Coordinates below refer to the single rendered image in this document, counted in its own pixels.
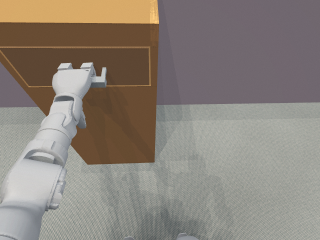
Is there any handle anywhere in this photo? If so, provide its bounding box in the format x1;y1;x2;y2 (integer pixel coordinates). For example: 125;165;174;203
90;67;107;88

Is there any robot left hand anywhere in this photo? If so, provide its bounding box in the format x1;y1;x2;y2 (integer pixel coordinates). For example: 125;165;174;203
52;62;97;129

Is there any robot left upper arm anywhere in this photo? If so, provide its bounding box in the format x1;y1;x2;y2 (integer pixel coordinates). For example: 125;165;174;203
0;158;67;240

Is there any robot left forearm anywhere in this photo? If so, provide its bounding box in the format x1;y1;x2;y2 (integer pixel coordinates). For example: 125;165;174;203
0;92;83;203

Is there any drawer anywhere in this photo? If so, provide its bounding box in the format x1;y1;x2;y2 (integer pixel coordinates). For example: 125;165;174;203
0;46;150;86

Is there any cabinet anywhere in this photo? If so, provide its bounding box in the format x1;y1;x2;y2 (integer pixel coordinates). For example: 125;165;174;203
0;0;159;165

